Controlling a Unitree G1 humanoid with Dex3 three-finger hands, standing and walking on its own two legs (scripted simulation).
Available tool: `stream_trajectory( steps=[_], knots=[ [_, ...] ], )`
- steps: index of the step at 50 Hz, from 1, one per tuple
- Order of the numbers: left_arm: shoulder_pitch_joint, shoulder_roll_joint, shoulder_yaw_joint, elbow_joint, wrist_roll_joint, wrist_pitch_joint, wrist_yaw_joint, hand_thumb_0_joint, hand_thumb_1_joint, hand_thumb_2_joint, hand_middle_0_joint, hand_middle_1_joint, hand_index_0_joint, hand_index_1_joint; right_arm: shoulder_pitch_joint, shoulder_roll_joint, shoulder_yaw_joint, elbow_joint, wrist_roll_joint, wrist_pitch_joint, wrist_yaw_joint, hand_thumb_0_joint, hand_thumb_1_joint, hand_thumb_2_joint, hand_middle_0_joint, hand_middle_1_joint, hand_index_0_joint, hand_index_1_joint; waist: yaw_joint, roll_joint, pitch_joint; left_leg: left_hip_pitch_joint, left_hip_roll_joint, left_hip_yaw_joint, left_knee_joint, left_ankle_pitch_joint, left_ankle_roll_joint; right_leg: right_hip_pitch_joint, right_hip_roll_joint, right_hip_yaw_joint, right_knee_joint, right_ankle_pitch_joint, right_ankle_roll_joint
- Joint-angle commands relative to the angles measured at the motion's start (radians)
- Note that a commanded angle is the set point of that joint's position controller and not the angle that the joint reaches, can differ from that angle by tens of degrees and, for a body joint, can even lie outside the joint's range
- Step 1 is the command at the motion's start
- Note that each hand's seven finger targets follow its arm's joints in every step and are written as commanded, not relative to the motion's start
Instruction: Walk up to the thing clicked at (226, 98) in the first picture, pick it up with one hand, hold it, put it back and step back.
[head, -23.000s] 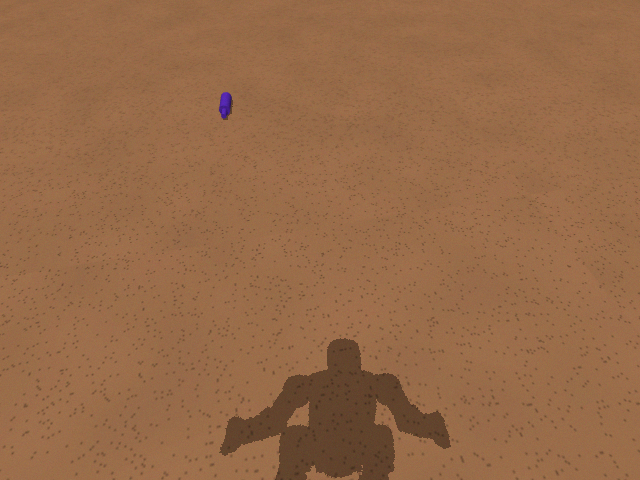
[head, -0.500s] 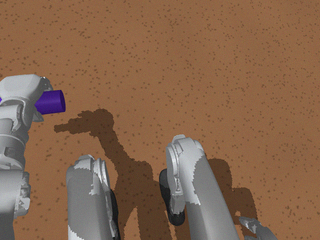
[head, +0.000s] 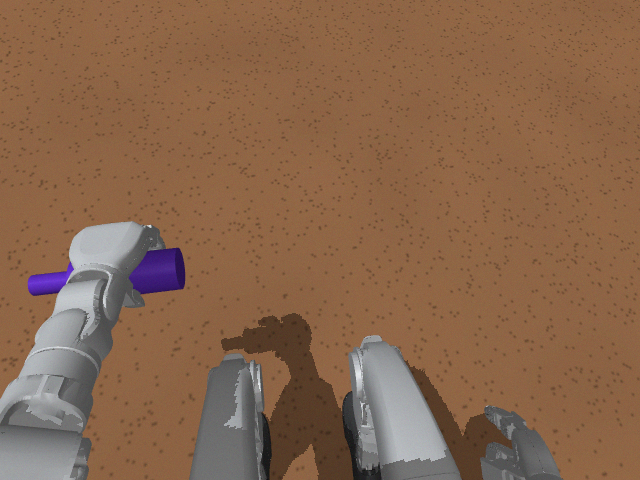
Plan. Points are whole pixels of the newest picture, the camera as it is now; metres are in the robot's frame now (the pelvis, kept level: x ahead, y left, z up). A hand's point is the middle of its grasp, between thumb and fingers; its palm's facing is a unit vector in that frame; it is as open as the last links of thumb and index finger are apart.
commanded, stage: lift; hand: left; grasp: from above
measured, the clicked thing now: (108, 276) +0.41 +0.27 -0.12
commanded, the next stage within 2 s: hold in 0.78 s
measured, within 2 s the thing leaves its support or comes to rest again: neither
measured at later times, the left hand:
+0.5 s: hand (92, 250) +0.37 +0.22 +0.05, palm faces -0.47 -0.06 -0.88, open 8.8 cm
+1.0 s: hand (58, 206) +0.39 +0.22 +0.12, palm faces -0.46 -0.05 -0.89, open 8.8 cm
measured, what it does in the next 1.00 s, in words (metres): rises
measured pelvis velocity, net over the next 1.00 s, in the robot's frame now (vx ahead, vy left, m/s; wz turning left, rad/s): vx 0.07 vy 0.00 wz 0.00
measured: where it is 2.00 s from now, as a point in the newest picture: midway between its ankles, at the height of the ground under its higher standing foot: (310, 470)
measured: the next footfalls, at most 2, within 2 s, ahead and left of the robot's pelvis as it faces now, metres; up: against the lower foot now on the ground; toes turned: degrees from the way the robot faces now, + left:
none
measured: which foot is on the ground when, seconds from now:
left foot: down 0.00-1.00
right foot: down 0.00-1.00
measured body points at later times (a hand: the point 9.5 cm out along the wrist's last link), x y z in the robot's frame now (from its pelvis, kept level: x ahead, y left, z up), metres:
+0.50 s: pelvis +0.04 +0.00 +0.14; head +0.12 +0.00 +0.59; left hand +0.39 +0.22 +0.10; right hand +0.12 -0.27 +0.02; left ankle +0.07 +0.11 -0.52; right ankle +0.09 -0.13 -0.52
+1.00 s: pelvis +0.07 +0.00 +0.19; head +0.12 -0.01 +0.64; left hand +0.41 +0.22 +0.17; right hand +0.17 -0.27 +0.07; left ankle +0.07 +0.11 -0.52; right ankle +0.09 -0.13 -0.52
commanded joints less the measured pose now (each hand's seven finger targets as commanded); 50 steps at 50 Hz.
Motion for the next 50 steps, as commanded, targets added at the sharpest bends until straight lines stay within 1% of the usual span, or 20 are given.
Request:
stream_trajectory(
  steps=[1, 3, 5, 6, 7, 12, 15, 17, 19, 21, 23, 24, 30, 35, 37, 39, 41, 45, 47, 50],
  knots=[
    [-0.291, 0.199, 0.059, -0.229, -0.021, 0.006, 0.041, 0.000, 0.784, 0.557, -1.139, -0.414, -1.138, -0.417, 0.107, -0.170, -0.060, -0.052, 0.015, -0.025, -0.038, 0.000, -0.891, -0.899, 0.201, 0.300, 0.200, 0.300, -0.008, 0.110, -0.495, 0.538, -0.003, -0.022, -0.398, 0.106, -0.001, 0.399, 0.039, 0.000, -0.312, 0.103, -0.040],
    [-0.277, 0.195, 0.057, -0.209, -0.023, 0.011, 0.056, 0.000, 0.778, 0.550, -1.139, -0.399, -1.136, -0.404, 0.103, -0.159, -0.052, -0.048, 0.018, -0.032, -0.047, 0.000, -0.892, -0.900, 0.200, 0.300, 0.200, 0.300, -0.009, 0.081, -0.436, 0.558, -0.004, -0.022, -0.457, 0.061, 0.002, 0.461, 0.044, 0.008, -0.378, 0.069, -0.037],
    [-0.260, 0.153, 0.035, -0.186, -0.032, 0.014, 0.065, 0.000, 0.774, 0.548, -1.147, -0.377, -1.139, -0.386, 0.095, -0.158, -0.049, -0.035, 0.021, -0.043, -0.055, 0.000, -0.890, -0.899, 0.201, 0.300, 0.200, 0.300, -0.006, 0.081, -0.378, 0.600, 0.001, -0.034, -0.516, 0.043, -0.003, 0.475, 0.045, 0.011, -0.421, 0.059, -0.036],
    [-0.263, 0.166, 0.035, -0.171, -0.024, 0.014, 0.068, 0.000, 0.768, 0.545, -1.144, -0.365, -1.136, -0.376, 0.087, -0.158, -0.050, -0.031, 0.022, -0.047, -0.058, 0.000, -0.891, -0.900, 0.200, 0.300, 0.200, 0.300, 0.000, 0.076, -0.369, 0.626, 0.002, -0.038, -0.543, 0.032, -0.003, 0.498, 0.047, 0.014, -0.445, 0.050, -0.035],
    [-0.247, 0.143, 0.017, -0.143, -0.015, 0.012, 0.068, 0.000, 0.753, 0.543, -1.136, -0.369, -1.127, -0.380, 0.096, -0.155, -0.047, -0.027, 0.023, -0.052, -0.062, 0.000, -0.893, -0.901, 0.200, 0.300, 0.200, 0.300, -0.008, 0.073, -0.347, 0.640, 0.002, -0.031, -0.555, 0.049, -0.005, 0.517, 0.049, 0.018, -0.468, 0.061, -0.036],
    [-0.212, 0.124, 0.010, -0.115, -0.013, 0.008, 0.082, 0.000, 0.749, 0.550, -1.135, -0.383, -1.124, -0.396, 0.107, -0.147, -0.051, -0.017, 0.021, -0.070, -0.067, 0.000, -0.898, -0.903, 0.200, 0.300, 0.200, 0.300, 0.015, 0.048, -0.326, 0.739, -0.006, 0.000, -0.632, 0.176, -0.004, 0.662, 0.047, 0.035, -0.579, 0.153, -0.039],
    [-0.194, 0.121, 0.015, -0.081, -0.004, 0.013, 0.100, 0.000, 0.779, 0.576, -1.168, -0.378, -1.152, -0.397, 0.106, -0.150, -0.051, -0.018, 0.017, -0.074, -0.066, 0.000, -0.894, -0.902, 0.200, 0.300, 0.200, 0.300, 0.027, 0.043, -0.281, 0.792, -0.004, 0.000, -0.701, 0.159, -0.004, 0.712, 0.051, 0.031, -0.636, 0.145, -0.037],
    [-0.215, 0.098, -0.002, -0.091, -0.003, 0.014, 0.107, 0.000, 0.786, 0.582, -1.157, -0.404, -1.149, -0.415, 0.111, -0.145, -0.051, -0.014, 0.016, -0.076, -0.065, 0.000, -0.894, -0.902, 0.200, 0.300, 0.200, 0.300, 0.018, 0.031, -0.280, 0.824, -0.010, 0.010, -0.724, 0.197, -0.003, 0.754, 0.052, 0.037, -0.673, 0.175, -0.038],
    [-0.201, 0.120, 0.011, -0.088, 0.002, 0.015, 0.108, 0.000, 0.760, 0.604, -1.156, -0.391, -1.138, -0.412, 0.119, -0.149, -0.058, -0.016, 0.015, -0.076, -0.064, 0.000, -0.897, -0.902, 0.200, 0.300, 0.200, 0.300, 0.030, 0.026, -0.279, 0.858, -0.014, 0.022, -0.748, 0.241, -0.003, 0.813, 0.051, 0.041, -0.708, 0.205, -0.036],
    [-0.159, 0.110, 0.007, -0.079, 0.002, 0.015, 0.108, 0.000, 0.760, 0.579, -1.153, -0.381, -1.137, -0.399, 0.114, -0.147, -0.058, -0.019, 0.013, -0.075, -0.061, 0.000, -0.898, -0.902, 0.200, 0.300, 0.200, 0.300, 0.045, 0.026, -0.261, 0.900, -0.014, 0.025, -0.782, 0.272, -0.007, 0.844, 0.050, 0.038, -0.733, 0.230, -0.038],
    [-0.198, 0.102, 0.001, -0.121, -0.001, 0.010, 0.109, 0.000, 0.761, 0.575, -1.149, -0.380, -1.134, -0.397, 0.114, -0.149, -0.062, -0.024, 0.013, -0.073, -0.059, 0.000, -0.895, -0.901, 0.200, 0.300, 0.200, 0.300, 0.038, 0.024, -0.265, 0.937, -0.015, 0.026, -0.806, 0.291, -0.007, 0.872, 0.049, 0.043, -0.765, 0.252, -0.035],
    [-0.161, 0.107, 0.006, -0.099, 0.002, 0.016, 0.112, 0.000, 0.765, 0.565, -1.155, -0.372, -1.141, -0.389, 0.113, -0.145, -0.061, -0.021, 0.013, -0.070, -0.058, 0.000, -0.896, -0.901, 0.200, 0.300, 0.200, 0.300, 0.042, 0.009, -0.247, 0.940, -0.016, 0.030, -0.818, 0.303, -0.006, 0.893, 0.048, 0.045, -0.781, 0.263, -0.035],
    [-0.161, 0.105, 0.005, -0.133, -0.004, 0.027, 0.116, 0.000, 0.705, 0.540, -1.111, -0.346, -1.095, -0.364, 0.117, -0.150, -0.069, -0.023, 0.014, -0.063, -0.057, 0.000, -0.896, -0.900, 0.200, 0.300, 0.200, 0.300, 0.054, 0.025, -0.261, 1.058, -0.015, 0.033, -0.886, 0.410, -0.013, 0.988, 0.046, 0.046, -0.844, 0.354, -0.034],
    [-0.145, 0.074, -0.015, -0.143, -0.016, 0.024, 0.097, 0.000, 0.705, 0.538, -1.113, -0.342, -1.097, -0.360, 0.119, -0.150, -0.074, -0.024, 0.018, -0.054, -0.053, 0.000, -0.893, -0.898, 0.200, 0.300, 0.200, 0.300, 0.050, 0.017, -0.235, 1.130, -0.013, 0.037, -0.941, 0.456, -0.016, 1.024, 0.048, 0.046, -0.896, 0.388, -0.034],
    [-0.127, 0.089, -0.007, -0.141, -0.015, 0.022, 0.092, 0.000, 0.714, 0.541, -1.123, -0.330, -1.105, -0.350, 0.120, -0.155, -0.076, -0.028, 0.019, -0.050, -0.051, 0.000, -0.890, -0.897, 0.200, 0.300, 0.200, 0.300, 0.057, 0.000, -0.229, 1.145, -0.015, 0.038, -0.957, 0.478, -0.015, 1.058, 0.046, 0.046, -0.915, 0.409, -0.033],
    [-0.141, 0.062, -0.028, -0.152, -0.022, 0.017, 0.079, 0.000, 0.709, 0.550, -1.117, -0.337, -1.099, -0.357, 0.116, -0.150, -0.074, -0.031, 0.020, -0.047, -0.051, 0.000, -0.890, -0.897, 0.200, 0.300, 0.200, 0.300, 0.044, -0.001, -0.214, 1.164, -0.015, 0.038, -0.974, 0.484, -0.015, 1.064, 0.048, 0.047, -0.932, 0.415, -0.033],
    [-0.128, 0.096, -0.004, -0.154, -0.018, 0.014, 0.077, 0.000, 0.718, 0.533, -1.116, -0.334, -1.104, -0.348, 0.110, -0.155, -0.075, -0.036, 0.020, -0.045, -0.051, 0.000, -0.889, -0.896, 0.200, 0.300, 0.200, 0.300, 0.056, -0.003, -0.200, 1.167, -0.018, 0.043, -0.992, 0.481, -0.015, 1.088, 0.047, 0.048, -0.950, 0.414, -0.032],
    [-0.139, 0.087, -0.015, -0.177, -0.011, 0.005, 0.065, 0.000, 0.709, 0.526, -1.101, -0.348, -1.095, -0.357, 0.102, -0.154, -0.075, -0.044, 0.022, -0.039, -0.049, 0.000, -0.891, -0.896, 0.200, 0.300, 0.200, 0.300, 0.056, 0.000, -0.193, 1.199, -0.018, 0.045, -1.015, 0.509, -0.015, 1.113, 0.047, 0.049, -0.971, 0.436, -0.033],
    [-0.122, 0.112, 0.004, -0.179, -0.006, 0.005, 0.062, 0.000, 0.696, 0.531, -1.098, -0.341, -1.087, -0.353, 0.101, -0.158, -0.076, -0.047, 0.023, -0.036, -0.048, 0.000, -0.892, -0.897, 0.200, 0.300, 0.200, 0.300, 0.067, -0.005, -0.197, 1.215, -0.021, 0.046, -1.026, 0.534, -0.016, 1.141, 0.046, 0.049, -0.979, 0.458, -0.032],
    [-0.135, 0.097, -0.011, -0.206, 0.001, 0.004, 0.051, 0.000, 0.698, 0.542, -1.095, -0.353, -1.086, -0.364, 0.098, -0.155, -0.079, -0.050, 0.024, -0.032, -0.047, 0.000, -0.891, -0.896, 0.200, 0.300, 0.200, 0.300, 0.068, 0.003, -0.211, 1.251, -0.021, 0.049, -1.041, 0.578, -0.019, 1.167, 0.047, 0.052, -0.987, 0.499, -0.033]
  ],
)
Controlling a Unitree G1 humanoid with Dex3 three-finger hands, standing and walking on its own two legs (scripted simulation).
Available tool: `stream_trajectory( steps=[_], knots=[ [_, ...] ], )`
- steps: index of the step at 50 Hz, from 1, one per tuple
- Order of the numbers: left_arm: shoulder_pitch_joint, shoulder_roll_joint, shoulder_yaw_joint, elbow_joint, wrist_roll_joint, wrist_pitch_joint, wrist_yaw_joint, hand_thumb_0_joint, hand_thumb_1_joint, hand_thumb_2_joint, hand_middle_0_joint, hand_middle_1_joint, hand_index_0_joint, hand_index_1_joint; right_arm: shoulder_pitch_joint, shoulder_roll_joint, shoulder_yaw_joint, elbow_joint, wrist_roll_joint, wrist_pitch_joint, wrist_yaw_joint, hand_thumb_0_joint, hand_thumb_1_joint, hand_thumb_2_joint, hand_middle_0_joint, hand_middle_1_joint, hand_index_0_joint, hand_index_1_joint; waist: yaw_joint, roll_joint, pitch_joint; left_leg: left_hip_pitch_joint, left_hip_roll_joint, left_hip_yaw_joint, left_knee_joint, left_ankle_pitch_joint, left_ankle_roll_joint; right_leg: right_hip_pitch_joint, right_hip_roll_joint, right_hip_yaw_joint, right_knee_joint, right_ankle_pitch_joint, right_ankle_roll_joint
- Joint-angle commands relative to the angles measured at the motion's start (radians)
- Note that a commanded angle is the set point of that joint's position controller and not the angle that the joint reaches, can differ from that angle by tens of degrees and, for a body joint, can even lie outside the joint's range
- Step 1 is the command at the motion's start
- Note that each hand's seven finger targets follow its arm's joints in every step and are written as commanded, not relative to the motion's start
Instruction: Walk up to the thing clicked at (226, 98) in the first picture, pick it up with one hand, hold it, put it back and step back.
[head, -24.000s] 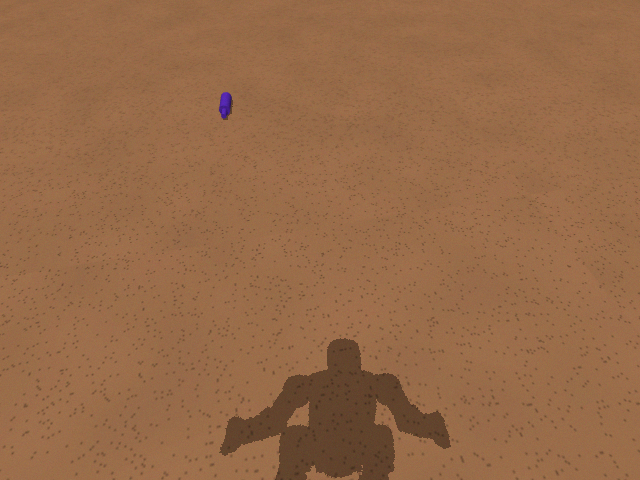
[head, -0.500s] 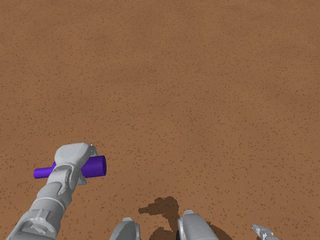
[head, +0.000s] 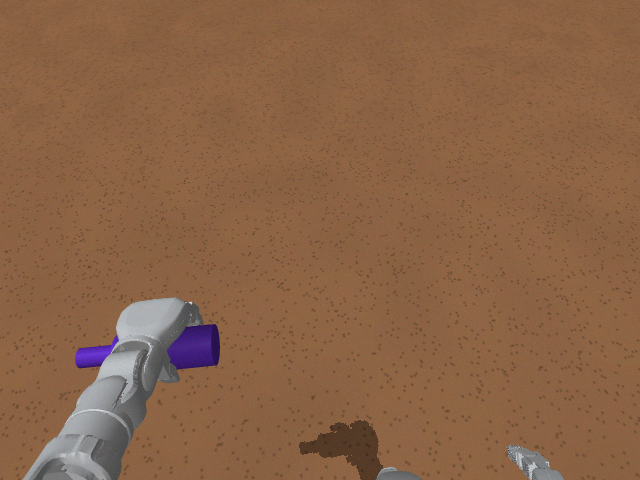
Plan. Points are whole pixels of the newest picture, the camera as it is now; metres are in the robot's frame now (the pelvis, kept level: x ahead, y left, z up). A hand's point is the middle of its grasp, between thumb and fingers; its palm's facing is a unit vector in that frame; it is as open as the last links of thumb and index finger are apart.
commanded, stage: hold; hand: left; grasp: from above
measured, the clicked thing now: (148, 351) +0.32 +0.25 -0.10
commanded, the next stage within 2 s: crouch in 1.78 s
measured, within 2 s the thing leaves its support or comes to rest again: neither
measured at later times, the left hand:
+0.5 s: hand (157, 346) +0.31 +0.22 -0.04, palm faces -0.47 -0.03 -0.88, open 8.8 cm
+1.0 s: hand (153, 357) +0.28 +0.21 -0.02, palm faces -0.46 -0.04 -0.89, open 8.9 cm
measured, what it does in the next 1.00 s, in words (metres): stands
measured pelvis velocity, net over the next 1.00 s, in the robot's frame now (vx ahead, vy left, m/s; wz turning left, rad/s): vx -0.01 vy -0.01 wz -0.01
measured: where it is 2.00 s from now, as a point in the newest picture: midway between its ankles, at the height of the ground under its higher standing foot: outside the picture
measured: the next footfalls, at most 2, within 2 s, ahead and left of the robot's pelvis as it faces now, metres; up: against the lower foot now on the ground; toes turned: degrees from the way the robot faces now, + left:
none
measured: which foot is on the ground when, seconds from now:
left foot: down 0.00-1.00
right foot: down 0.00-1.00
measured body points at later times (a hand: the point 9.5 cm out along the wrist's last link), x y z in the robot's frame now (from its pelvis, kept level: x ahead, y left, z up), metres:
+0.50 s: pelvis +0.00 +0.00 +0.02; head +0.03 -0.01 +0.47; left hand +0.33 +0.22 +0.01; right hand +0.11 -0.27 -0.10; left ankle +0.00 +0.11 -0.71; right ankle +0.02 -0.13 -0.71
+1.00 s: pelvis -0.01 -0.01 +0.02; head +0.00 -0.02 +0.47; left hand +0.30 +0.21 +0.03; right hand +0.12 -0.27 -0.09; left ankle +0.00 +0.11 -0.71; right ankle +0.02 -0.13 -0.71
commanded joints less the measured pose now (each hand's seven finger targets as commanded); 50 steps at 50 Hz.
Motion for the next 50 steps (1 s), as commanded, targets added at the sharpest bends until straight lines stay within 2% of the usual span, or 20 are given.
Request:
stream_trajectory(
  steps=[1, 5, 6, 8, 11, 13, 15, 18, 22, 25, 27, 30, 32, 35, 37, 39, 41, 43, 49, 50],
  knots=[
    [-0.313, 0.226, 0.095, -0.195, 0.002, 0.002, 0.028, 0.000, 0.705, 0.527, -1.094, -0.353, -1.089, -0.360, 0.019, -0.155, -0.051, -0.094, 0.005, -0.023, -0.007, 0.000, -0.888, -0.895, 0.200, 0.300, 0.200, 0.300, 0.006, 0.021, -0.303, 0.216, -0.028, -0.012, -0.114, 0.350, -0.008, 0.170, 0.034, -0.002, -0.106, 0.276, -0.028],
    [-0.336, 0.227, 0.088, -0.245, -0.006, -0.003, 0.004, 0.000, 0.704, 0.562, -1.094, -0.375, -1.087, -0.384, 0.008, -0.154, -0.051, -0.106, 0.008, -0.017, -0.007, 0.000, -0.890, -0.896, 0.200, 0.300, 0.200, 0.300, 0.008, 0.020, -0.310, 0.247, -0.031, -0.006, -0.134, 0.369, -0.006, 0.207, 0.033, 0.002, -0.126, 0.301, -0.026],
    [-0.298, 0.206, 0.076, -0.204, -0.004, -0.001, -0.002, 0.000, 0.698, 0.552, -1.091, -0.368, -1.085, -0.375, 0.006, -0.153, -0.049, -0.106, 0.007, -0.017, -0.007, 0.000, -0.891, -0.896, 0.200, 0.300, 0.200, 0.300, 0.001, 0.006, -0.279, 0.235, -0.031, -0.007, -0.136, 0.364, -0.004, 0.205, 0.033, 0.002, -0.130, 0.298, -0.026],
    [-0.294, 0.237, 0.100, -0.230, -0.007, -0.001, -0.008, 0.000, 0.689, 0.561, -1.086, -0.369, -1.078, -0.379, 0.004, -0.157, -0.052, -0.111, 0.009, -0.014, -0.007, 0.000, -0.891, -0.897, 0.200, 0.300, 0.200, 0.300, 0.021, 0.005, -0.300, 0.249, -0.033, -0.006, -0.147, 0.379, -0.003, 0.235, 0.032, 0.002, -0.136, 0.312, -0.026],
    [-0.295, 0.217, 0.083, -0.244, -0.010, 0.000, -0.026, 0.000, 0.703, 0.561, -1.087, -0.390, -1.084, -0.394, -0.005, -0.152, -0.048, -0.121, 0.010, -0.009, -0.009, 0.000, -0.890, -0.897, 0.200, 0.300, 0.200, 0.300, 0.009, -0.007, -0.280, 0.257, -0.036, 0.003, -0.158, 0.384, 0.004, 0.245, 0.030, 0.007, -0.149, 0.333, -0.023],
    [-0.283, 0.225, 0.090, -0.258, -0.013, 0.002, -0.034, 0.000, 0.690, 0.553, -1.074, -0.380, -1.071, -0.385, -0.008, -0.151, -0.047, -0.123, 0.013, -0.006, -0.010, 0.000, -0.889, -0.896, 0.200, 0.300, 0.200, 0.300, 0.014, 0.008, -0.278, 0.270, -0.035, 0.002, -0.169, 0.390, 0.002, 0.250, 0.030, 0.007, -0.156, 0.333, -0.024],
    [-0.293, 0.240, 0.095, -0.285, -0.014, -0.004, -0.043, 0.000, 0.691, 0.571, -1.074, -0.394, -1.071, -0.399, -0.014, -0.156, -0.048, -0.131, 0.012, -0.002, -0.011, 0.000, -0.889, -0.896, 0.200, 0.300, 0.200, 0.300, 0.022, 0.017, -0.275, 0.287, -0.029, -0.002, -0.184, 0.393, -0.002, 0.249, 0.033, 0.000, -0.163, 0.320, -0.027],
    [-0.293, 0.217, 0.080, -0.285, -0.013, -0.005, -0.050, 0.000, 0.697, 0.579, -1.075, -0.413, -1.074, -0.416, -0.024, -0.151, -0.042, -0.137, 0.013, 0.000, -0.012, 0.000, -0.892, -0.897, 0.200, 0.300, 0.200, 0.300, 0.016, 0.001, -0.251, 0.287, -0.031, 0.000, -0.199, 0.363, 0.003, 0.259, 0.032, 0.005, -0.182, 0.300, -0.026],
    [-0.281, 0.241, 0.096, -0.294, -0.014, -0.002, -0.056, 0.000, 0.711, 0.602, -1.085, -0.419, -1.082, -0.423, -0.046, -0.153, -0.041, -0.146, 0.016, 0.002, -0.013, 0.000, -0.891, -0.897, 0.200, 0.300, 0.200, 0.300, 0.034, -0.005, -0.246, 0.298, -0.030, 0.003, -0.223, 0.358, 0.003, 0.291, 0.031, 0.003, -0.200, 0.293, -0.026],
    [-0.289, 0.219, 0.076, -0.302, -0.017, 0.001, -0.064, 0.000, 0.719, 0.597, -1.081, -0.449, -1.085, -0.446, -0.051, -0.149, -0.035, -0.147, 0.017, 0.003, -0.014, 0.000, -0.892, -0.897, 0.200, 0.300, 0.200, 0.300, 0.026, 0.017, -0.219, 0.306, -0.026, 0.003, -0.242, 0.339, 0.000, 0.274, 0.034, 0.003, -0.212, 0.270, -0.028],
    [-0.289, 0.240, 0.095, -0.306, -0.018, 0.001, -0.065, 0.000, 0.692, 0.587, -1.057, -0.438, -1.060, -0.435, -0.052, -0.155, -0.039, -0.149, 0.017, 0.002, -0.015, 0.000, -0.891, -0.897, 0.200, 0.300, 0.200, 0.300, 0.032, 0.005, -0.229, 0.315, -0.025, 0.003, -0.248, 0.333, 0.002, 0.291, 0.035, 0.003, -0.221, 0.261, -0.027],
    [-0.290, 0.218, 0.071, -0.316, -0.022, -0.003, -0.077, 0.000, 0.699, 0.621, -1.065, -0.469, -1.067, -0.468, -0.075, -0.147, -0.031, -0.156, 0.017, 0.002, -0.017, 0.000, -0.895, -0.898, 0.200, 0.300, 0.200, 0.300, 0.026, -0.014, -0.203, 0.313, -0.030, 0.004, -0.259, 0.303, 0.008, 0.296, 0.028, 0.007, -0.242, 0.241, -0.022],
    [-0.267, 0.242, 0.100, -0.299, -0.029, -0.003, -0.075, 0.000, 0.696, 0.615, -1.058, -0.480, -1.063, -0.475, -0.078, -0.148, -0.030, -0.153, 0.016, 0.002, -0.018, 0.000, -0.894, -0.898, 0.200, 0.300, 0.200, 0.300, 0.034, -0.008, -0.197, 0.311, -0.033, 0.008, -0.268, 0.279, 0.008, 0.302, 0.026, 0.009, -0.254, 0.217, -0.021],
    [-0.275, 0.230, 0.082, -0.318, -0.025, -0.008, -0.079, 0.000, 0.691, 0.605, -1.056, -0.479, -1.061, -0.475, -0.091, -0.147, -0.027, -0.163, 0.018, 0.001, -0.019, 0.000, -0.896, -0.899, 0.200, 0.300, 0.199, 0.300, 0.032, 0.008, -0.185, 0.329, -0.023, -0.001, -0.286, 0.268, 0.001, 0.286, 0.032, 0.004, -0.257, 0.198, -0.026],
    [-0.271, 0.250, 0.105, -0.337, -0.029, -0.012, -0.075, 0.000, 0.688, 0.604, -1.037, -0.498, -1.049, -0.487, -0.095, -0.150, -0.028, -0.161, 0.018, 0.001, -0.021, 0.000, -0.893, -0.897, 0.200, 0.300, 0.200, 0.300, 0.039, 0.006, -0.196, 0.330, -0.025, -0.001, -0.288, 0.264, 0.002, 0.300, 0.030, 0.006, -0.262, 0.196, -0.024],
    [-0.285, 0.224, 0.079, -0.347, -0.028, -0.014, -0.083, 0.000, 0.675, 0.628, -1.038, -0.509, -1.046, -0.502, -0.096, -0.144, -0.026, -0.159, 0.015, -0.001, -0.020, 0.000, -0.897, -0.899, 0.200, 0.300, 0.200, 0.300, 0.028, 0.014, -0.205, 0.351, -0.023, 0.000, -0.288, 0.283, 0.001, 0.303, 0.030, 0.007, -0.263, 0.212, -0.025],
    [-0.295, 0.250, 0.101, -0.365, -0.031, -0.015, -0.075, 0.000, 0.701, 0.642, -1.057, -0.519, -1.065, -0.512, -0.102, -0.148, -0.026, -0.159, 0.017, -0.001, -0.023, 0.000, -0.897, -0.899, 0.200, 0.300, 0.199, 0.300, 0.038, 0.011, -0.217, 0.353, -0.029, 0.004, -0.289, 0.285, 0.004, 0.317, 0.027, 0.009, -0.269, 0.219, -0.023],
    [-0.288, 0.230, 0.087, -0.359, -0.032, -0.013, -0.075, 0.000, 0.678, 0.646, -1.046, -0.523, -1.052, -0.518, -0.102, -0.141, -0.022, -0.158, 0.016, -0.002, -0.022, 0.000, -0.900, -0.900, 0.200, 0.300, 0.199, 0.300, 0.032, 0.001, -0.206, 0.355, -0.030, 0.006, -0.295, 0.285, 0.006, 0.325, 0.025, 0.010, -0.274, 0.221, -0.023],
    [-0.251, 0.248, 0.100, -0.339, -0.035, -0.009, -0.085, 0.000, 0.677, 0.648, -1.042, -0.531, -1.048, -0.526, -0.127, -0.139, -0.019, -0.159, 0.018, 0.003, -0.025, 0.000, -0.900, -0.901, 0.200, 0.300, 0.199, 0.300, 0.045, 0.006, -0.173, 0.353, -0.031, 0.006, -0.315, 0.260, 0.005, 0.326, 0.023, 0.009, -0.294, 0.195, -0.023],
    [-0.267, 0.222, 0.079, -0.368, -0.037, -0.012, -0.091, 0.000, 0.668, 0.651, -1.028, -0.547, -1.037, -0.538, -0.127, -0.139, -0.019, -0.168, 0.018, 0.002, -0.024, 0.000, -0.899, -0.900, 0.200, 0.300, 0.199, 0.300, 0.035, -0.003, -0.177, 0.360, -0.028, 0.004, -0.318, 0.255, 0.005, 0.321, 0.025, 0.009, -0.293, 0.190, -0.023]
  ],
)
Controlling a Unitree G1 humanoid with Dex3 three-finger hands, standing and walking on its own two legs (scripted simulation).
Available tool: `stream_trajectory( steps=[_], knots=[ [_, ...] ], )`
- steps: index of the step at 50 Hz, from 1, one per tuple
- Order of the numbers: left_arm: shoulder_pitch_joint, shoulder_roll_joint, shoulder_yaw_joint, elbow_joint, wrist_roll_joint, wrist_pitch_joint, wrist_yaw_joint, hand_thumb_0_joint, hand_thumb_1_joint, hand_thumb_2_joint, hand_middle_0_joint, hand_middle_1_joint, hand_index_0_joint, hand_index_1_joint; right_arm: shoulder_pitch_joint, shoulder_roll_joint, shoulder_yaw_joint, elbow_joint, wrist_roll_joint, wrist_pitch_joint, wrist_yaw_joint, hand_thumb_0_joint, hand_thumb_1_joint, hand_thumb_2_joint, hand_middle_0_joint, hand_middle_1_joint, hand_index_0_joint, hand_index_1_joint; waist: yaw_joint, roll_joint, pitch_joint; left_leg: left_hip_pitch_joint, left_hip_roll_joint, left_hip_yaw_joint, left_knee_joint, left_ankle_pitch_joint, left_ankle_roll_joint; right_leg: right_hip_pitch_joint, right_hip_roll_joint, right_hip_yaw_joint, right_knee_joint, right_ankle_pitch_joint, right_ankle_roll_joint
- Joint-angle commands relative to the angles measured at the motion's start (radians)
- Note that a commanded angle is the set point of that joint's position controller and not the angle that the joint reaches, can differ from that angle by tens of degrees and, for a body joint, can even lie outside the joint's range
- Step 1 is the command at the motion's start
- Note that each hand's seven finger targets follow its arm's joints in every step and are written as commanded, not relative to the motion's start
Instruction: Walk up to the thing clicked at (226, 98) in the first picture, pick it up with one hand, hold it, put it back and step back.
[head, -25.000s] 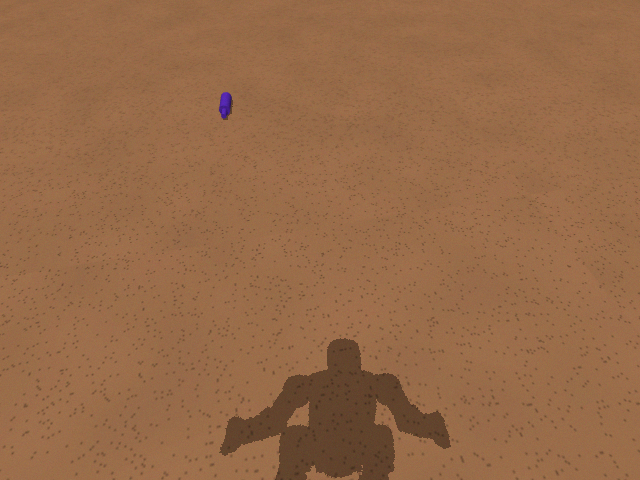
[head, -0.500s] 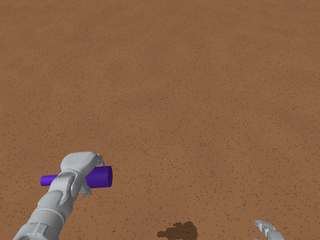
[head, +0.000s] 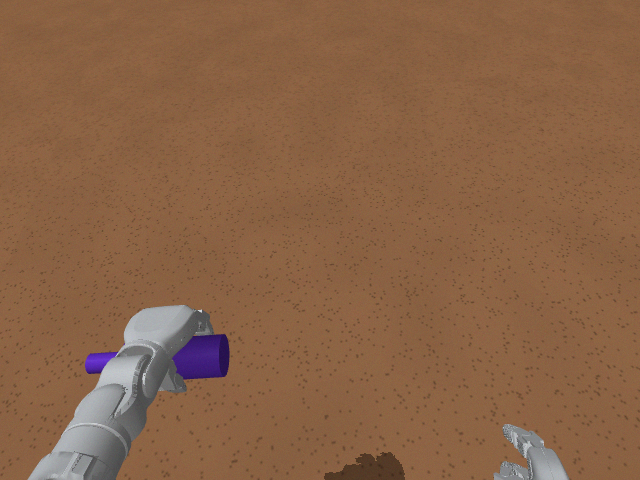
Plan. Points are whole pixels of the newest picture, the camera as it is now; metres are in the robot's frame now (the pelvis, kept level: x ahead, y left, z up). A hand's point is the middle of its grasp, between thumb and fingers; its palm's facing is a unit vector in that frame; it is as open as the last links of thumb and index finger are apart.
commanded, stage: hold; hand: left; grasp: from above
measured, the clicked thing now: (157, 359) +0.30 +0.25 -0.07
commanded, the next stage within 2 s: crouch in 0.78 s
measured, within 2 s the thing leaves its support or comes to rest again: neither
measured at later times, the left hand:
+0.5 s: hand (176, 360) +0.29 +0.21 -0.04, palm faces -0.46 -0.04 -0.89, open 8.9 cm
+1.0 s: hand (175, 355) +0.30 +0.22 -0.04, palm faces -0.46 -0.04 -0.89, open 8.9 cm
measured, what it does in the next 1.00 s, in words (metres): stands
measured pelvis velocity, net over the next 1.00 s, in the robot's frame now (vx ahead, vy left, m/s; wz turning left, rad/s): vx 0.01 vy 0.00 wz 0.00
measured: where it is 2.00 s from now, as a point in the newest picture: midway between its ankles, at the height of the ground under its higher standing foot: outside the picture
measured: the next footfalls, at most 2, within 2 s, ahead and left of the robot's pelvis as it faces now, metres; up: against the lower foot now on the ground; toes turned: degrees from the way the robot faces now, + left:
none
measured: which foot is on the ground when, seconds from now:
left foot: down 0.00-1.00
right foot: down 0.00-1.00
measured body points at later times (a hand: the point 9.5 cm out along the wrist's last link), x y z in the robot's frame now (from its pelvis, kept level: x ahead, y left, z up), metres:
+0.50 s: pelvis +0.00 +0.00 +0.00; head +0.01 -0.02 +0.45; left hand +0.31 +0.21 +0.01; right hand +0.15 -0.25 -0.11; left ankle +0.01 +0.12 -0.73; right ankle +0.03 -0.12 -0.73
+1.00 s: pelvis +0.01 +0.00 +0.00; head +0.03 -0.02 +0.45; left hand +0.32 +0.22 +0.01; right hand +0.15 -0.26 -0.11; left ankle +0.01 +0.12 -0.73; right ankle +0.03 -0.12 -0.73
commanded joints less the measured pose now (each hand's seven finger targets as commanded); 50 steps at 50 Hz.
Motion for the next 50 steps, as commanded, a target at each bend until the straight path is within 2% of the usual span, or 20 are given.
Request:
stream_trajectory(
  steps=[1, 7, 14, 17, 18, 21, 23, 25, 28, 30, 33, 37, 39, 41, 43, 44, 45, 47, 48, 50],
  knots=[
    [-0.336, 0.220, 0.108, -0.219, -0.012, -0.001, 0.029, 0.000, 0.666, 0.650, -1.024, -0.549, -1.034, -0.540, -0.086, -0.131, -0.035, -0.135, 0.002, -0.038, -0.007, 0.000, -0.900, -0.900, 0.200, 0.300, 0.199, 0.300, 0.006, -0.017, -0.235, 0.102, -0.022, -0.012, -0.085, 0.132, 0.009, 0.086, 0.028, -0.005, -0.090, 0.079, -0.017],
    [-0.344, 0.228, 0.117, -0.273, -0.013, -0.008, 0.009, 0.000, 0.651, 0.631, -0.994, -0.578, -1.014, -0.557, -0.091, -0.124, -0.031, -0.143, 0.004, -0.038, -0.012, 0.000, -0.900, -0.900, 0.199, 0.300, 0.199, 0.300, 0.007, -0.024, -0.264, 0.127, -0.027, -0.002, -0.083, 0.173, 0.014, 0.113, 0.025, 0.001, -0.098, 0.120, -0.014],
    [-0.270, 0.204, 0.104, -0.221, -0.011, 0.006, 0.003, 0.000, 0.664, 0.641, -1.006, -0.578, -1.024, -0.560, -0.110, -0.122, -0.026, -0.149, 0.009, -0.033, -0.013, 0.000, -0.898, -0.900, 0.199, 0.300, 0.199, 0.300, 0.013, -0.055, -0.204, 0.116, -0.028, -0.001, -0.100, 0.156, 0.016, 0.109, 0.023, -0.003, -0.114, 0.098, -0.013],
    [-0.336, 0.234, 0.117, -0.256, -0.009, 0.002, 0.003, 0.000, 0.653, 0.667, -1.004, -0.587, -1.019, -0.573, -0.110, -0.120, -0.026, -0.140, 0.007, -0.031, -0.015, 0.000, -0.899, -0.901, 0.199, 0.300, 0.199, 0.300, 0.012, -0.018, -0.230, 0.136, -0.028, 0.000, -0.100, 0.175, 0.014, 0.109, 0.022, -0.001, -0.111, 0.118, -0.015],
    [-0.338, 0.210, 0.097, -0.270, -0.007, 0.001, 0.002, 0.000, 0.654, 0.664, -1.000, -0.597, -1.018, -0.581, -0.108, -0.120, -0.025, -0.147, 0.007, -0.032, -0.013, 0.000, -0.901, -0.901, 0.199, 0.300, 0.199, 0.300, 0.004, -0.026, -0.232, 0.143, -0.027, -0.002, -0.102, 0.176, 0.014, 0.110, 0.023, 0.000, -0.109, 0.120, -0.016],
    [-0.295, 0.230, 0.135, -0.237, -0.011, 0.005, 0.014, 0.000, 0.650, 0.668, -0.992, -0.600, -1.011, -0.582, -0.108, -0.121, -0.026, -0.144, 0.008, -0.030, -0.014, 0.000, -0.896, -0.899, 0.199, 0.300, 0.199, 0.300, 0.017, -0.028, -0.227, 0.134, -0.028, -0.001, -0.106, 0.164, 0.013, 0.117, 0.025, -0.003, -0.115, 0.103, -0.016],
    [-0.325, 0.195, 0.090, -0.256, -0.003, 0.004, 0.011, 0.000, 0.661, 0.673, -0.993, -0.623, -1.016, -0.600, -0.111, -0.118, -0.026, -0.146, 0.007, -0.029, -0.013, 0.000, -0.898, -0.899, 0.199, 0.300, 0.199, 0.300, 0.000, -0.021, -0.236, 0.150, -0.027, -0.002, -0.104, 0.184, 0.011, 0.107, 0.025, -0.003, -0.108, 0.126, -0.017],
    [-0.319, 0.239, 0.137, -0.260, -0.005, 0.003, 0.021, 0.000, 0.641, 0.659, -0.977, -0.615, -1.000, -0.592, -0.105, -0.123, -0.030, -0.140, 0.007, -0.028, -0.014, 0.000, -0.898, -0.899, 0.200, 0.300, 0.199, 0.300, 0.019, -0.005, -0.242, 0.144, -0.026, -0.004, -0.105, 0.189, 0.008, 0.118, 0.026, -0.005, -0.107, 0.127, -0.019],
    [-0.317, 0.205, 0.106, -0.275, -0.003, 0.003, 0.019, 0.000, 0.638, 0.698, -0.988, -0.625, -1.005, -0.609, -0.112, -0.118, -0.029, -0.147, 0.006, -0.027, -0.011, 0.000, -0.901, -0.901, 0.200, 0.300, 0.199, 0.300, 0.014, -0.014, -0.253, 0.155, -0.028, -0.004, -0.103, 0.190, 0.009, 0.125, 0.024, -0.004, -0.109, 0.129, -0.018],
    [-0.330, 0.224, 0.122, -0.258, -0.001, 0.005, 0.024, 0.000, 0.650, 0.707, -0.987, -0.647, -1.007, -0.627, -0.101, -0.122, -0.032, -0.137, 0.005, -0.027, -0.012, 0.000, -0.898, -0.899, 0.199, 0.300, 0.199, 0.300, 0.012, -0.008, -0.257, 0.153, -0.025, -0.003, -0.100, 0.211, 0.008, 0.123, 0.027, -0.004, -0.105, 0.148, -0.020],
    [-0.349, 0.212, 0.102, -0.260, -0.005, 0.003, 0.022, 0.000, 0.654, 0.708, -0.994, -0.641, -1.013, -0.623, -0.095, -0.122, -0.035, -0.134, 0.006, -0.025, -0.013, 0.000, -0.898, -0.899, 0.199, 0.300, 0.199, 0.300, 0.001, -0.022, -0.262, 0.162, -0.026, -0.002, -0.096, 0.226, 0.011, 0.124, 0.025, -0.003, -0.106, 0.170, -0.017],
    [-0.303, 0.228, 0.123, -0.267, -0.007, 0.004, 0.019, 0.000, 0.630, 0.706, -0.979, -0.637, -0.998, -0.619, -0.099, -0.120, -0.035, -0.140, 0.008, -0.024, -0.011, 0.000, -0.898, -0.900, 0.200, 0.300, 0.199, 0.300, 0.023, -0.015, -0.269, 0.163, -0.029, -0.001, -0.098, 0.244, 0.010, 0.148, 0.022, -0.007, -0.107, 0.184, -0.019],
    [-0.299, 0.203, 0.098, -0.277, -0.008, 0.005, 0.015, 0.000, 0.636, 0.703, -0.985, -0.635, -1.003, -0.617, -0.104, -0.121, -0.035, -0.144, 0.007, -0.021, -0.010, 0.000, -0.899, -0.900, 0.200, 0.300, 0.199, 0.300, 0.015, -0.019, -0.255, 0.162, -0.024, -0.006, -0.101, 0.250, 0.008, 0.142, 0.026, -0.010, -0.105, 0.186, -0.021],
    [-0.292, 0.232, 0.133, -0.241, -0.006, 0.009, 0.020, 0.000, 0.619, 0.693, -0.972, -0.630, -0.989, -0.613, -0.095, -0.126, -0.036, -0.137, 0.008, -0.017, -0.010, 0.000, -0.899, -0.900, 0.200, 0.300, 0.200, 0.300, 0.018, -0.026, -0.234, 0.151, -0.021, -0.008, -0.102, 0.246, 0.006, 0.135, 0.029, -0.013, -0.106, 0.178, -0.020],
    [-0.311, 0.202, 0.100, -0.238, 0.005, 0.008, 0.020, 0.000, 0.625, 0.714, -0.968, -0.647, -0.987, -0.628, -0.092, -0.123, -0.036, -0.140, 0.006, -0.018, -0.008, 0.000, -0.898, -0.899, 0.199, 0.300, 0.199, 0.300, 0.005, -0.015, -0.227, 0.150, -0.025, -0.003, -0.103, 0.222, 0.007, 0.118, 0.025, -0.008, -0.108, 0.164, -0.021],
    [-0.295, 0.214, 0.117, -0.238, -0.001, 0.008, 0.019, 0.000, 0.690, 0.648, -1.010, -0.657, -1.048, -0.618, -0.091, -0.125, -0.039, -0.140, 0.007, -0.018, -0.008, 0.000, -0.919, -0.912, 0.200, 0.301, 0.200, 0.301, 0.016, -0.028, -0.233, 0.150, -0.022, -0.007, -0.103, 0.228, 0.007, 0.134, 0.027, -0.011, -0.109, 0.164, -0.020],
    [-0.299, 0.208, 0.109, -0.264, -0.001, 0.006, 0.017, 0.000, 0.610, 0.666, -0.930, -0.624, -0.968, -0.598, -0.098, -0.122, -0.038, -0.145, 0.007, -0.019, -0.007, 0.000, -0.877, -0.895, 0.201, 0.301, 0.201, 0.301, 0.021, -0.018, -0.253, 0.156, -0.026, -0.006, -0.100, 0.239, 0.007, 0.140, 0.024, -0.010, -0.106, 0.174, -0.020],
    [-0.276, 0.208, 0.115, -0.240, -0.001, 0.005, 0.020, 0.000, 0.634, 0.736, -1.003, -0.618, -1.010, -0.614, -0.089, -0.125, -0.039, -0.143, 0.008, -0.017, -0.007, 0.000, -0.890, -0.900, 0.200, 0.300, 0.200, 0.300, 0.012, -0.044, -0.240, 0.150, -0.027, -0.003, -0.092, 0.247, 0.011, 0.136, 0.024, -0.008, -0.106, 0.187, -0.016],
    [-0.267, 0.186, 0.095, -0.230, 0.006, 0.003, 0.022, 0.000, 0.654, 0.728, -1.018, -0.609, -1.025, -0.605, -0.083, -0.122, -0.039, -0.141, 0.007, -0.016, -0.006, 0.000, -0.888, -0.899, 0.200, 0.300, 0.200, 0.300, 0.003, -0.044, -0.237, 0.149, -0.028, 0.000, -0.090, 0.253, 0.012, 0.133, 0.023, -0.009, -0.103, 0.198, -0.017],
    [-0.262, 0.191, 0.110, -0.182, 0.008, -0.002, 0.042, 0.000, 0.680, 0.726, -1.049, -0.595, -1.054, -0.593, -0.076, -0.126, -0.039, -0.135, 0.005, -0.011, -0.006, 0.000, -0.891, -0.900, 0.200, 0.300, 0.200, 0.300, 0.001, -0.059, -0.207, 0.127, -0.027, -0.003, -0.086, 0.239, 0.010, 0.116, 0.024, -0.010, -0.102, 0.184, -0.017]
  ],
)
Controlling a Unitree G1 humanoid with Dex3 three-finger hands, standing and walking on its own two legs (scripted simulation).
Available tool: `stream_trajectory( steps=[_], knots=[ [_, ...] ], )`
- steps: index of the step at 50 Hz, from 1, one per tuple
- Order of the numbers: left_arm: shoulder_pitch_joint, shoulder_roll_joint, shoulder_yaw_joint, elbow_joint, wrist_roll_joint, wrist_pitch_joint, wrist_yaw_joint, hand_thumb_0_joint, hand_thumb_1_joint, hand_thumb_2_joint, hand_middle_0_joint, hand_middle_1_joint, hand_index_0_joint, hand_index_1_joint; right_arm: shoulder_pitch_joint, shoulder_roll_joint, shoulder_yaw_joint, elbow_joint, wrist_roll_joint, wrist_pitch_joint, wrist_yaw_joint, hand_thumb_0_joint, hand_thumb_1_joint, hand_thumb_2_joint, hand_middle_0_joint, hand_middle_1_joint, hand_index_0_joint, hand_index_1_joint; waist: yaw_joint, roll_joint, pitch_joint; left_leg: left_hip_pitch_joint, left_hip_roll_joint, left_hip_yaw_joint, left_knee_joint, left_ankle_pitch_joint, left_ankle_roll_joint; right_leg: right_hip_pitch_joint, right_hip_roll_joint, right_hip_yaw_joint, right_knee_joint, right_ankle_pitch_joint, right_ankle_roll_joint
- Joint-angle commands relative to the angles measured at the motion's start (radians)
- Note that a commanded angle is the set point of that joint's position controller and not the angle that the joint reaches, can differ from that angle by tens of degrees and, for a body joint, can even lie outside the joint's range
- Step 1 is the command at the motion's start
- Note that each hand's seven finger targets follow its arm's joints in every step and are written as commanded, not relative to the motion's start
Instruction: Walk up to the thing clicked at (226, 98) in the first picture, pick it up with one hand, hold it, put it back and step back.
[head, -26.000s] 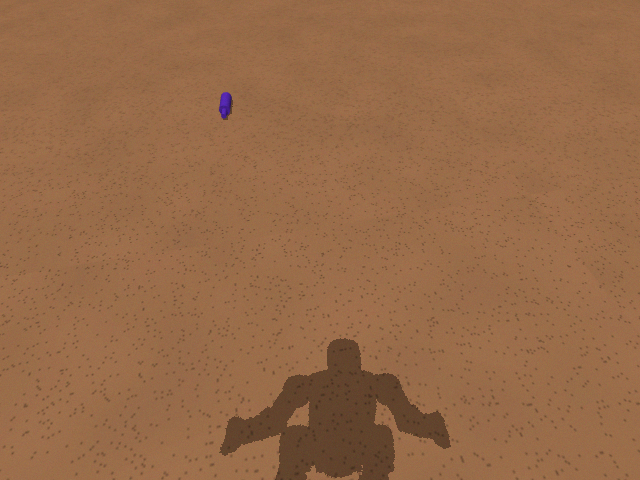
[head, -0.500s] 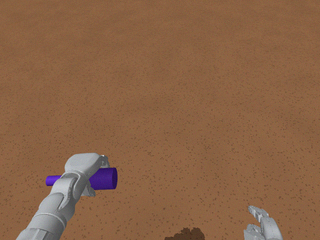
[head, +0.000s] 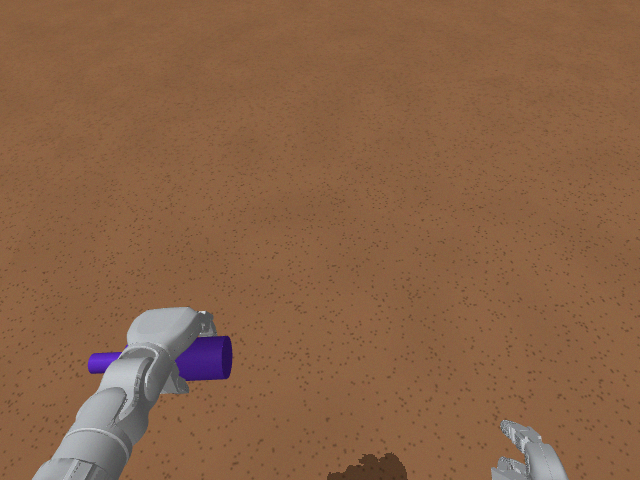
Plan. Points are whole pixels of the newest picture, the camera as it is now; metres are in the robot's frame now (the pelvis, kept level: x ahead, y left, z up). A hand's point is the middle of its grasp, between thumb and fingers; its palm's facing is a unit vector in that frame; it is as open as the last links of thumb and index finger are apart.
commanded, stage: crouch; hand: left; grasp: from above
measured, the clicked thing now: (160, 360) +0.30 +0.25 -0.07
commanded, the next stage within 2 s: lower in 1.92 s
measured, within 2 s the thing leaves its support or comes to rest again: neither
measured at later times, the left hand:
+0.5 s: hand (214, 377) +0.33 +0.22 -0.22, palm faces -0.42 +0.05 -0.91, open 8.9 cm
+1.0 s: hand (243, 396) +0.37 +0.21 -0.46, palm faces -0.45 +0.02 -0.89, open 8.8 cm
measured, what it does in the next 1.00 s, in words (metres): lowers itself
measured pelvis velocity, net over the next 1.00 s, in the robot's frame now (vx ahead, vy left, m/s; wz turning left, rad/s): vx -0.08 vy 0.00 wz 0.00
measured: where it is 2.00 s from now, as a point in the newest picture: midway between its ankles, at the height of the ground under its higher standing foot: outside the picture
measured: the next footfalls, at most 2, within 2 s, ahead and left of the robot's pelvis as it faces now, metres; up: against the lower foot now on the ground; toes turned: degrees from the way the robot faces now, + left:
none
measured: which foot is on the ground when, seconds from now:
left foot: down 0.00-1.00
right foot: down 0.00-1.00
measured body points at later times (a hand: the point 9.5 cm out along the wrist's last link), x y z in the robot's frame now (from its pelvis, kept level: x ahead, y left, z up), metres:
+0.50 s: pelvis -0.04 +0.00 -0.11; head +0.08 +0.02 +0.32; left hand +0.35 +0.21 -0.17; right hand +0.03 -0.29 -0.23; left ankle +0.00 +0.12 -0.74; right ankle +0.02 -0.12 -0.74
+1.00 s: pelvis -0.08 +0.00 -0.30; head +0.13 +0.03 +0.09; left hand +0.39 +0.21 -0.40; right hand -0.03 -0.27 -0.43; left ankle +0.00 +0.12 -0.74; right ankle +0.02 -0.12 -0.74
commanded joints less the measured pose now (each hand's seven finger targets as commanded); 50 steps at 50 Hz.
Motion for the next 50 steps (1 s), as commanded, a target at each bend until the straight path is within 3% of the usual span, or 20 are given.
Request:
stream_trajectory(
  steps=[1, 3, 4, 6, 7, 10, 14, 17, 20, 25, 28, 30, 33, 35, 37, 40, 42, 44, 46, 50],
  knots=[
    [-0.297, 0.169, 0.088, -0.125, 0.007, -0.012, 0.071, 0.000, 0.682, 0.731, -1.047, -0.601, -1.052, -0.598, -0.057, -0.129, -0.037, -0.126, 0.000, -0.031, -0.003, 0.000, -0.889, -0.900, 0.200, 0.300, 0.200, 0.300, -0.012, -0.066, -0.213, 0.067, -0.026, -0.003, -0.030, 0.223, 0.011, 0.051, 0.024, -0.009, -0.048, 0.175, -0.018],
    [-0.316, 0.184, 0.112, -0.085, 0.021, -0.023, 0.111, 0.000, 0.671, 0.701, -1.039, -0.576, -1.045, -0.572, -0.047, -0.133, -0.043, -0.112, -0.007, -0.026, 0.000, 0.000, -0.888, -0.899, 0.200, 0.300, 0.200, 0.300, -0.018, -0.066, -0.222, 0.053, -0.025, -0.003, -0.009, 0.216, 0.008, 0.027, 0.023, -0.011, -0.034, 0.166, -0.017],
    [-0.325, 0.148, 0.082, -0.048, 0.031, -0.026, 0.132, 0.000, 0.675, 0.692, -1.039, -0.581, -1.047, -0.574, -0.043, -0.127, -0.041, -0.106, -0.012, -0.026, 0.003, 0.000, -0.889, -0.899, 0.200, 0.300, 0.200, 0.300, -0.030, -0.084, -0.204, 0.029, -0.026, -0.006, 0.004, 0.202, 0.009, -0.001, 0.022, -0.013, -0.021, 0.157, -0.015],
    [-0.360, 0.172, 0.107, 0.009, 0.049, -0.034, 0.178, 0.000, 0.687, 0.694, -1.057, -0.556, -1.061, -0.555, -0.029, -0.134, -0.047, -0.094, -0.019, -0.024, 0.008, 0.000, -0.888, -0.898, 0.200, 0.300, 0.200, 0.300, -0.029, -0.062, -0.211, -0.016, -0.029, -0.003, 0.042, 0.170, 0.006, -0.044, 0.018, -0.011, 0.007, 0.127, -0.016],
    [-0.389, 0.155, 0.088, 0.039, 0.063, -0.035, 0.199, 0.000, 0.692, 0.666, -1.056, -0.553, -1.064, -0.547, -0.020, -0.133, -0.048, -0.085, -0.023, -0.024, 0.012, 0.000, -0.890, -0.899, 0.199, 0.300, 0.200, 0.300, -0.043, -0.061, -0.220, -0.036, -0.029, -0.005, 0.067, 0.156, 0.006, -0.076, 0.018, -0.011, 0.028, 0.119, -0.017],
    [-0.476, 0.121, 0.066, 0.120, 0.094, -0.040, 0.260, 0.000, 0.716, 0.667, -1.066, -0.575, -1.081, -0.563, 0.017, -0.143, -0.059, -0.056, -0.036, -0.029, 0.025, 0.000, -0.893, -0.898, 0.199, 0.300, 0.199, 0.300, -0.068, -0.047, -0.285, -0.101, -0.027, -0.009, 0.173, 0.143, -0.001, -0.182, 0.018, -0.014, 0.121, 0.111, -0.018],
    [-0.584, 0.132, 0.086, 0.211, 0.151, -0.053, 0.346, 0.000, 0.671, 0.671, -1.042, -0.573, -1.054, -0.563, 0.075, -0.149, -0.078, -0.034, -0.055, -0.043, 0.039, 0.000, -0.894, -0.898, 0.199, 0.300, 0.199, 0.300, -0.079, 0.001, -0.385, -0.295, -0.024, -0.010, 0.367, 0.100, -0.005, -0.354, 0.019, -0.012, 0.305, 0.077, -0.028],
    [-0.645, 0.084, 0.076, 0.303, 0.166, -0.045, 0.400, 0.000, 0.702, 0.618, -1.049, -0.575, -1.073, -0.553, 0.106, -0.156, -0.088, -0.031, -0.068, -0.058, 0.044, 0.000, -0.895, -0.898, 0.199, 0.299, 0.199, 0.299, -0.098, 0.028, -0.460, -0.401, -0.014, -0.022, 0.490, 0.067, -0.007, -0.518, 0.027, -0.020, 0.432, 0.034, -0.037],
    [-0.680, 0.127, 0.112, 0.390, 0.171, -0.025, 0.437, 0.000, 0.711, 0.558, -1.046, -0.542, -1.076, -0.512, 0.125, -0.164, -0.091, -0.022, -0.081, -0.072, 0.041, 0.000, -0.893, -0.896, 0.199, 0.299, 0.199, 0.299, -0.089, 0.032, -0.538, -0.524, -0.011, -0.039, 0.595, 0.067, -0.006, -0.619, 0.031, -0.034, 0.556, 0.014, -0.043],
    [-0.782, 0.189, 0.144, 0.431, 0.172, -0.015, 0.440, 0.000, 0.782, 0.611, -1.124, -0.521, -1.140, -0.507, 0.147, -0.176, -0.095, -0.026, -0.094, -0.092, 0.035, 0.000, -0.894, -0.897, 0.199, 0.299, 0.199, 0.299, -0.110, 0.055, -0.651, -0.777, -0.021, -0.045, 0.773, -0.054, 0.003, -0.781, 0.027, -0.036, 0.739, -0.068, -0.048],
    [-0.792, 0.188, 0.148, 0.486, 0.174, -0.003, 0.434, 0.000, 0.740, 0.591, -1.095, -0.515, -1.113, -0.500, 0.158, -0.182, -0.095, -0.026, -0.097, -0.100, 0.031, 0.000, -0.895, -0.897, 0.199, 0.299, 0.199, 0.299, -0.134, 0.037, -0.676, -0.896, -0.023, -0.044, 0.844, -0.138, 0.007, -0.852, 0.021, -0.035, 0.805, -0.126, -0.046],
    [-0.854, 0.230, 0.169, 0.444, 0.172, -0.001, 0.431, 0.000, 0.688, 0.613, -1.075, -0.510, -1.084, -0.504, 0.165, -0.179, -0.094, -0.033, -0.100, -0.107, 0.028, 0.000, -0.897, -0.899, 0.199, 0.299, 0.199, 0.299, -0.132, 0.052, -0.750, -0.943, -0.028, -0.040, 0.887, -0.187, 0.011, -0.874, 0.019, -0.036, 0.847, -0.166, -0.047],
    [-0.901, 0.221, 0.167, 0.478, 0.164, 0.001, 0.420, 0.000, 0.703, 0.629, -1.074, -0.541, -1.087, -0.530, 0.168, -0.184, -0.087, -0.026, -0.111, -0.116, 0.033, 0.000, -0.898, -0.899, 0.199, 0.299, 0.200, 0.299, -0.166, 0.065, -0.734, -1.023, -0.026, -0.058, 0.946, -0.261, 0.010, -1.002, 0.015, -0.048, 0.920, -0.238, -0.050],
    [-0.935, 0.284, 0.194, 0.490, 0.174, -0.007, 0.416, 0.000, 0.696, 0.641, -1.078, -0.519, -1.086, -0.513, 0.166, -0.189, -0.084, -0.022, -0.113, -0.122, 0.033, 0.000, -0.895, -0.898, 0.199, 0.299, 0.200, 0.299, -0.170, 0.061, -0.765, -1.069, -0.029, -0.062, 0.996, -0.289, 0.014, -1.050, 0.017, -0.051, 0.966, -0.271, -0.050],
    [-0.923, 0.252, 0.184, 0.533, 0.170, -0.015, 0.412, 0.000, 0.724, 0.610, -1.086, -0.521, -1.104, -0.505, 0.167, -0.188, -0.074, -0.021, -0.120, -0.129, 0.042, 0.000, -0.896, -0.898, 0.199, 0.299, 0.200, 0.299, -0.185, 0.074, -0.738, -1.117, -0.029, -0.077, 1.032, -0.307, 0.011, -1.135, 0.010, -0.060, 1.019, -0.290, -0.052],
    [-1.005, 0.325, 0.212, 0.507, 0.180, -0.037, 0.413, 0.000, 0.735, 0.641, -1.097, -0.522, -1.111, -0.511, 0.170, -0.196, -0.069, -0.015, -0.126, -0.142, 0.053, 0.000, -0.894, -0.898, 0.200, 0.299, 0.200, 0.299, -0.194, 0.098, -0.785, -1.150, -0.030, -0.087, 1.088, -0.357, 0.013, -1.208, 0.009, -0.064, 1.070, -0.338, -0.052],
    [-1.019, 0.301, 0.205, 0.520, 0.188, -0.052, 0.414, 0.000, 0.767, 0.632, -1.120, -0.516, -1.136, -0.503, 0.179, -0.198, -0.065, -0.006, -0.133, -0.151, 0.063, 0.000, -0.896, -0.898, 0.199, 0.299, 0.200, 0.299, -0.213, 0.123, -0.802, -1.182, -0.032, -0.078, 1.135, -0.349, 0.014, -1.251, 0.007, -0.067, 1.108, -0.324, -0.051],
    [-1.033, 0.348, 0.229, 0.504, 0.197, -0.061, 0.424, 0.000, 0.776, 0.661, -1.127, -0.530, -1.142, -0.517, 0.191, -0.203, -0.059, 0.002, -0.136, -0.159, 0.072, 0.000, -0.896, -0.899, 0.200, 0.299, 0.200, 0.299, -0.210, 0.133, -0.856, -1.186, -0.033, -0.079, 1.173, -0.319, 0.013, -1.262, 0.002, -0.070, 1.142, -0.302, -0.049],
    [-1.041, 0.324, 0.222, 0.519, 0.203, -0.065, 0.429, 0.000, 0.767, 0.689, -1.127, -0.538, -1.137, -0.530, 0.198, -0.205, -0.057, 0.014, -0.144, -0.165, 0.080, 0.000, -0.899, -0.900, 0.200, 0.299, 0.200, 0.299, -0.220, 0.163, -0.864, -1.187, -0.033, -0.074, 1.208, -0.293, 0.011, -1.299, 0.001, -0.075, 1.173, -0.279, -0.050],
    [-1.060, 0.350, 0.244, 0.541, 0.214, -0.067, 0.448, 0.000, 0.757, 0.690, -1.121, -0.536, -1.130, -0.530, 0.212, -0.204, -0.054, 0.019, -0.154, -0.167, 0.098, 0.000, -0.902, -0.901, 0.199, 0.299, 0.200, 0.299, -0.229, 0.177, -0.890, -1.214, -0.035, -0.065, 1.270, -0.248, 0.012, -1.320, -0.002, -0.080, 1.223, -0.237, -0.049]
  ],
)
